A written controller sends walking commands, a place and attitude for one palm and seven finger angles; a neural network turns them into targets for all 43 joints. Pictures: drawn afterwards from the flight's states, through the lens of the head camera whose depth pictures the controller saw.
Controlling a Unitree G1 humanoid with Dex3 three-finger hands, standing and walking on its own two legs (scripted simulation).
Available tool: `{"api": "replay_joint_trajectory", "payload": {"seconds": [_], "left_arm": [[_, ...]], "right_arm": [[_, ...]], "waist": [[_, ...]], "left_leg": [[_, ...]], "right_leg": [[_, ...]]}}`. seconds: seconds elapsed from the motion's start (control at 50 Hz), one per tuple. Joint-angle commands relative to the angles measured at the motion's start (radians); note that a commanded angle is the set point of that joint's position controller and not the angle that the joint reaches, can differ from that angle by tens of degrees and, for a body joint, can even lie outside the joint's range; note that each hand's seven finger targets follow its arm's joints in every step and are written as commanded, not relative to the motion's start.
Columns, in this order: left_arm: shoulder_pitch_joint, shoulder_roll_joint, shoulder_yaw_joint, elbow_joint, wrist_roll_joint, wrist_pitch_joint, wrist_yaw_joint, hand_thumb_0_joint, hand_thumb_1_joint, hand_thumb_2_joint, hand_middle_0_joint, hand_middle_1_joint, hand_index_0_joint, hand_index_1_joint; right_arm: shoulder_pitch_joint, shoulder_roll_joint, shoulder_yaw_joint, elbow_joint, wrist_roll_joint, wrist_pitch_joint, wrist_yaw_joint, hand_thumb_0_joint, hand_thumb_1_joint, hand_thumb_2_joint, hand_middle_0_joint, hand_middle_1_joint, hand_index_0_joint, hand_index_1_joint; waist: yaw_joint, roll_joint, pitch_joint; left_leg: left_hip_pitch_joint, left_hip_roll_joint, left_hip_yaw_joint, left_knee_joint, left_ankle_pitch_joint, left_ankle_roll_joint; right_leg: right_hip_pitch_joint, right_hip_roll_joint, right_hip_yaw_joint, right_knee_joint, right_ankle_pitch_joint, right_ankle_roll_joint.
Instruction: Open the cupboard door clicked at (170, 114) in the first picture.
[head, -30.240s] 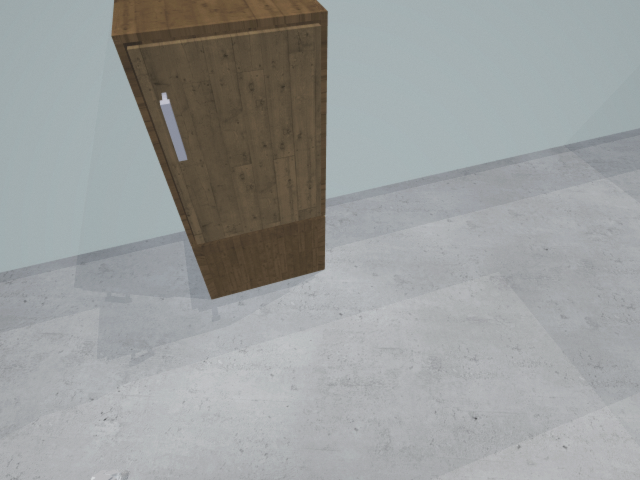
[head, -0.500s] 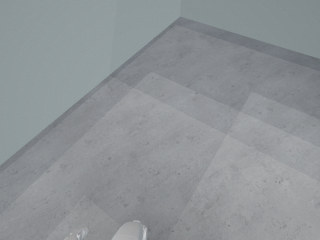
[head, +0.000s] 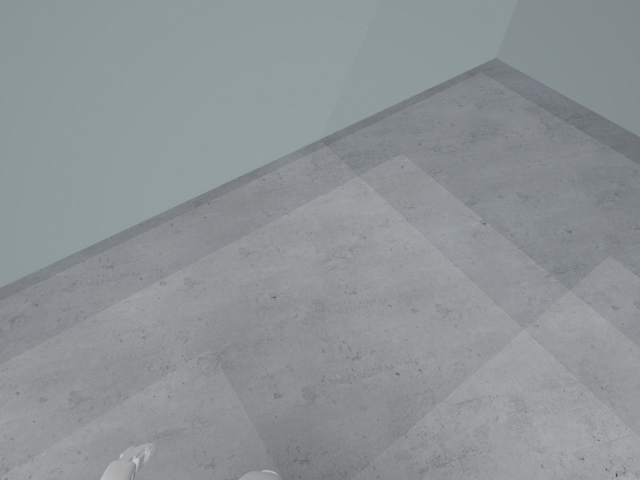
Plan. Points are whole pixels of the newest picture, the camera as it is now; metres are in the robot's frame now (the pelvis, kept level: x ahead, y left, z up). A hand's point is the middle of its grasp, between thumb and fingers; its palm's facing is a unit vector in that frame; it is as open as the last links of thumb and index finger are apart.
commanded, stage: turn to face it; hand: left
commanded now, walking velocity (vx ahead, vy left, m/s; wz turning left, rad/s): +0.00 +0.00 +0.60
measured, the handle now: out of the picture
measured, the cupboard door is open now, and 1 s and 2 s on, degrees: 40 40 40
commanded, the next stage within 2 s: none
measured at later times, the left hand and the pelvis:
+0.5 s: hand out of the picture +0.03 +0.24 -0.16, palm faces +0.32 -0.92 -0.24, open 7.4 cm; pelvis +0.01 +0.01 +0.01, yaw +18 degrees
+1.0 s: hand out of the picture -0.04 +0.18 -0.17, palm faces +0.59 -0.78 -0.21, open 7.4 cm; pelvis +0.03 -0.01 +0.00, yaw +37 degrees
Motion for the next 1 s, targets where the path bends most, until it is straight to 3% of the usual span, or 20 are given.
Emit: {"api": "replay_joint_trajectory", "payload": {"seconds": [0.0,0.08,0.18,0.24,0.26,0.28,0.3,0.42,0.52,0.6,0.62,0.64,0.66,0.68,0.76,0.86,0.92,0.94,0.96,0.98], "left_arm": [[0.124,0.222,0.045,-0.053,0.009,-0.028,0.027,0.0,0.9,0.9,-0.2,-0.3,-0.2,-0.3],[0.008,0.113,0.02,-0.073,0.006,-0.032,0.032,0.0,0.9,0.9,-0.2,-0.3,-0.2,-0.3],[0.121,0.177,0.039,-0.023,0.01,-0.033,0.029,0.0,0.9,0.9,-0.2,-0.3,-0.2,-0.3],[0.093,0.179,0.045,-0.021,-0.001,-0.028,0.021,0.0,0.9,0.9,-0.2,-0.3,-0.2,-0.3],[0.085,0.156,0.042,-0.038,-0.01,-0.023,0.017,0.0,0.9,0.9,-0.2,-0.3,-0.2,-0.3],[0.059,0.078,0.024,-0.084,-0.016,-0.017,0.009,0.0,0.9,0.9,-0.2,-0.3,-0.2,-0.3],[-0.015,0.087,0.015,-0.118,-0.004,-0.007,0.016,0.0,0.9,0.9,-0.2,-0.3,-0.2,-0.3],[-0.011,0.067,0.022,-0.045,-0.006,0.005,0.008,0.0,0.9,0.9,-0.2,-0.3,-0.2,-0.3],[-0.037,0.06,0.018,-0.058,-0.008,0.007,0.01,0.0,0.9,0.9,-0.2,-0.3,-0.2,-0.3],[0.045,0.069,0.021,-0.045,-0.013,-0.003,0.014,0.0,0.9,0.9,-0.2,-0.3,-0.2,-0.3],[0.094,0.088,0.028,-0.035,-0.012,-0.012,0.018,0.0,0.9,0.9,-0.2,-0.3,-0.2,-0.3],[0.129,0.159,0.044,-0.035,0.002,-0.024,0.027,0.0,0.9,0.9,-0.2,-0.3,-0.2,-0.3],[0.123,0.224,0.052,-0.043,0.013,-0.027,0.03,0.0,0.9,0.9,-0.2,-0.3,-0.2,-0.3],[0.095,0.216,0.04,-0.058,0.006,-0.026,0.032,0.0,0.9,0.9,-0.2,-0.3,-0.2,-0.3],[-0.009,0.112,0.017,-0.073,0.003,-0.031,0.034,0.0,0.9,0.9,-0.2,-0.3,-0.2,-0.3],[0.108,0.171,0.037,-0.024,0.01,-0.032,0.031,0.0,0.9,0.9,-0.2,-0.3,-0.2,-0.3],[0.099,0.184,0.044,-0.02,0.003,-0.027,0.023,0.0,0.9,0.9,-0.2,-0.3,-0.2,-0.3],[0.084,0.178,0.043,-0.021,-0.002,-0.024,0.019,0.0,0.9,0.9,-0.2,-0.3,-0.2,-0.3],[0.084,0.144,0.042,-0.042,-0.01,-0.018,0.015,0.0,0.9,0.9,-0.2,-0.3,-0.2,-0.3],[0.044,0.069,0.018,-0.088,-0.014,-0.013,0.009,0.0,0.9,0.9,-0.2,-0.3,-0.2,-0.3]], "right_arm": [[-0.07,-0.127,-0.048,-0.124,0.007,-0.021,0.004,0.0,-0.9,-0.9,0.2,0.3,0.2,0.3],[-0.058,-0.084,-0.038,-0.078,0.011,-0.006,0.017,0.0,-0.9,-0.9,0.2,0.3,0.2,0.3],[-0.116,-0.043,-0.014,-0.09,0.019,-0.02,0.023,0.0,-0.9,-0.9,0.2,0.3,0.2,0.3],[-0.024,-0.081,-0.02,-0.069,0.016,-0.028,0.02,0.0,-0.9,-0.9,0.2,0.3,0.2,0.3],[0.043,-0.146,-0.038,-0.056,0.009,-0.036,0.017,0.0,-0.9,-0.9,0.2,0.3,0.2,0.3],[0.13,-0.269,-0.07,-0.048,0.0,-0.042,0.009,0.0,-0.9,-0.9,0.2,0.3,0.2,0.3],[0.192,-0.304,-0.073,-0.025,0.0,-0.032,0.0,0.0,-0.9,-0.9,0.2,0.3,0.2,0.3],[0.039,-0.191,-0.039,-0.052,0.001,-0.051,-0.031,0.0,-0.9,-0.9,0.2,0.3,0.2,0.3],[0.036,-0.204,-0.052,-0.044,-0.003,-0.04,-0.024,0.0,-0.9,-0.9,0.2,0.3,0.2,0.3],[-0.02,-0.201,-0.061,-0.062,0.002,-0.026,-0.021,0.0,-0.9,-0.9,0.2,0.3,0.2,0.3],[-0.038,-0.187,-0.06,-0.071,0.008,-0.025,-0.019,0.0,-0.9,-0.9,0.2,0.3,0.2,0.3],[-0.036,-0.133,-0.055,-0.084,0.018,-0.026,-0.011,0.0,-0.9,-0.9,0.2,0.3,0.2,0.3],[-0.041,-0.089,-0.048,-0.108,0.018,-0.029,-0.005,0.0,-0.9,-0.9,0.2,0.3,0.2,0.3],[-0.027,-0.124,-0.052,-0.102,0.007,-0.023,0.001,0.0,-0.9,-0.9,0.2,0.3,0.2,0.3],[-0.031,-0.083,-0.041,-0.06,0.011,-0.005,0.017,0.0,-0.9,-0.9,0.2,0.3,0.2,0.3],[-0.112,-0.045,-0.019,-0.077,0.019,-0.016,0.023,0.0,-0.9,-0.9,0.2,0.3,0.2,0.3],[-0.053,-0.067,-0.02,-0.067,0.018,-0.023,0.018,0.0,-0.9,-0.9,0.2,0.3,0.2,0.3],[-0.011,-0.089,-0.026,-0.059,0.015,-0.027,0.019,0.0,-0.9,-0.9,0.2,0.3,0.2,0.3],[0.055,-0.174,-0.046,-0.052,0.007,-0.037,0.015,0.0,-0.9,-0.9,0.2,0.3,0.2,0.3],[0.144,-0.29,-0.075,-0.042,0.0,-0.038,0.006,0.0,-0.9,-0.9,0.2,0.3,0.2,0.3]], "waist": [[0.062,-0.253,-0.111],[-0.005,-0.257,-0.067],[0.054,-0.209,-0.111],[0.001,-0.183,-0.148],[-0.04,-0.037,-0.189],[-0.087,0.29,-0.216],[-0.111,0.219,-0.205],[-0.019,0.133,-0.149],[-0.024,0.142,-0.134],[0.017,0.142,-0.131],[0.046,0.089,-0.143],[0.066,-0.103,-0.158],[0.071,-0.327,-0.128],[0.051,-0.237,-0.113],[-0.01,-0.243,-0.061],[0.052,-0.217,-0.089],[0.017,-0.205,-0.12],[-0.011,-0.169,-0.136],[-0.049,0.023,-0.191],[-0.097,0.318,-0.205]], "left_leg": [[-0.225,-0.007,0.036,0.513,-0.327,-0.005],[-0.201,0.055,0.098,0.535,-0.198,-0.042],[-0.081,0.019,0.202,0.153,-0.195,-0.035],[0.113,0.015,0.202,-0.096,0.004,-0.013],[0.296,0.103,0.098,-0.166,0.218,0.03],[0.431,0.398,-0.304,-0.2,0.61,0.191],[0.375,0.475,-0.349,-0.21,0.595,0.283],[0.245,0.255,-0.156,-0.224,0.475,0.182],[0.182,0.233,-0.202,-0.241,0.327,0.18],[0.034,0.188,-0.241,-0.188,0.251,0.147],[-0.032,0.15,-0.227,-0.135,0.181,0.113],[-0.176,0.054,-0.134,0.019,-0.005,0.049],[-0.266,-0.075,0.059,0.278,-0.315,-0.022],[-0.227,-0.018,0.025,0.485,-0.327,-0.012],[-0.208,0.046,0.089,0.545,-0.191,-0.045],[-0.099,0.019,0.185,0.199,-0.208,-0.039],[0.049,-0.001,0.21,0.001,-0.066,-0.022],[0.152,0.01,0.19,-0.109,0.027,-0.01],[0.332,0.152,0.016,-0.172,0.239,0.053],[0.424,0.428,-0.354,-0.218,0.627,0.219]], "right_leg": [[0.14,-0.442,0.391,-0.366,0.03,-0.227],[0.149,-0.275,0.056,-0.251,0.443,-0.167],[0.283,-0.301,-0.012,-0.134,0.695,-0.155],[0.2,-0.279,-0.084,-0.001,0.586,-0.082],[0.043,-0.244,-0.128,0.149,0.427,-0.029],[-0.24,-0.088,-0.157,0.392,-0.224,0.054],[-0.279,-0.072,-0.036,0.517,-0.365,0.036],[-0.232,-0.047,0.038,0.483,-0.096,0.035],[-0.121,0.0,0.018,0.274,-0.102,0.024],[0.111,0.049,-0.007,0.006,0.005,0.007],[0.223,0.026,0.007,-0.147,0.079,0.0],[0.35,-0.147,0.191,-0.307,0.022,-0.047],[0.311,-0.406,0.417,-0.371,0.093,-0.17],[0.177,-0.442,0.387,-0.357,0.097,-0.231],[0.163,-0.269,0.067,-0.253,0.46,-0.171],[0.27,-0.296,0.007,-0.161,0.672,-0.162],[0.221,-0.283,-0.042,-0.072,0.612,-0.112],[0.157,-0.272,-0.076,0.01,0.541,-0.073],[-0.017,-0.215,-0.128,0.188,0.33,-0.015],[-0.267,-0.071,-0.136,0.427,-0.328,0.053]]}}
